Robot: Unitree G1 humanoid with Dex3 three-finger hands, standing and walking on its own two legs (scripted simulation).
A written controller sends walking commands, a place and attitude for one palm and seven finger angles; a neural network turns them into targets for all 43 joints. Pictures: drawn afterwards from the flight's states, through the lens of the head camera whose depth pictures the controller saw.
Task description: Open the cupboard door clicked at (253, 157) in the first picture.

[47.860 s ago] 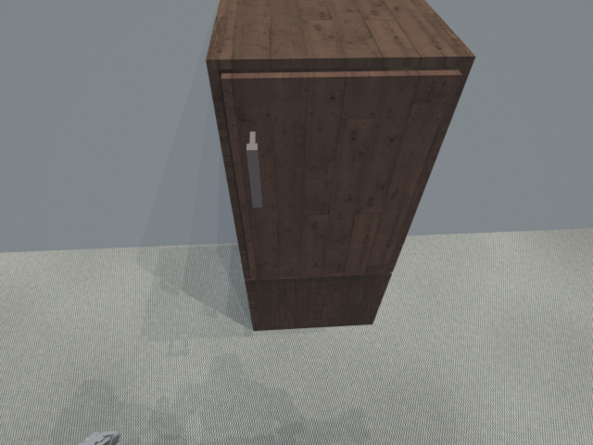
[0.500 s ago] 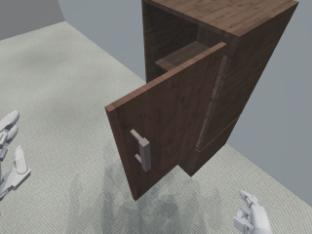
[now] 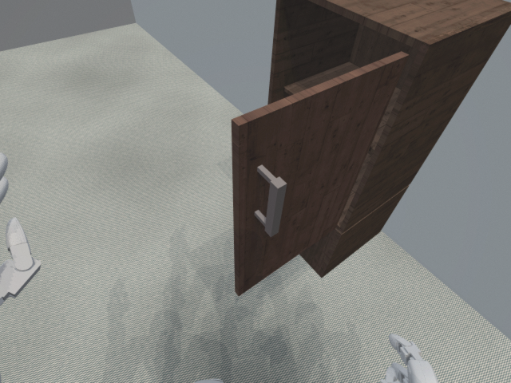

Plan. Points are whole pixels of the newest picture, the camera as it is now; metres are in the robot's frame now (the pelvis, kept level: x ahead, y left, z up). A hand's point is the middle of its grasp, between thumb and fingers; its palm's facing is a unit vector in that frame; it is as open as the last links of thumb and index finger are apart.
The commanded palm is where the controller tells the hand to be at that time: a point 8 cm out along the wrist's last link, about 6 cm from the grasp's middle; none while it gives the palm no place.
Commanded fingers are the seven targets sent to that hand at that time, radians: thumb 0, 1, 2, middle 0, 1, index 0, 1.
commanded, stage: step back with the hand held close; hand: left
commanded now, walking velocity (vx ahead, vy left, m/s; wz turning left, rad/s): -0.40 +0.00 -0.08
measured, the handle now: (267, 202) +0.41 +0.01 +0.04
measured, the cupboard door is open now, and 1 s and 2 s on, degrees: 90 90 90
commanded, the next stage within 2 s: stop stepping back and stand still in 0.26 s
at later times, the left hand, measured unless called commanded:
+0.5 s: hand (29, 346) +0.12 +0.21 +0.18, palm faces +0.25 -0.83 -0.50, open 7.4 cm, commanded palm +0.07 +0.27 +0.19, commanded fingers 0.00 0.90 0.90 -0.20 -0.30 -0.20 -0.30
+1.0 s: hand out of the picture +0.08 +0.25 +0.18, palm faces +0.41 -0.83 -0.37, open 7.4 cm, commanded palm +0.02 +0.29 +0.19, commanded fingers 0.00 0.90 0.90 -0.20 -0.30 -0.20 -0.30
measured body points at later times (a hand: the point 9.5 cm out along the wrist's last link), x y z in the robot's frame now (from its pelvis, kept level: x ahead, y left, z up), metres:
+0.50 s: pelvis -0.10 -0.01 +0.01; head -0.08 +0.00 +0.46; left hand +0.10 +0.26 +0.21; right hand +0.05 -0.26 -0.07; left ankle +0.00 +0.08 -0.71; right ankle -0.19 -0.11 -0.72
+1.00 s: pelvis -0.14 +0.00 +0.00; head -0.17 +0.01 +0.45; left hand +0.05 +0.29 +0.20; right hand -0.03 -0.26 -0.08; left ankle -0.08 +0.09 -0.72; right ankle -0.19 -0.11 -0.72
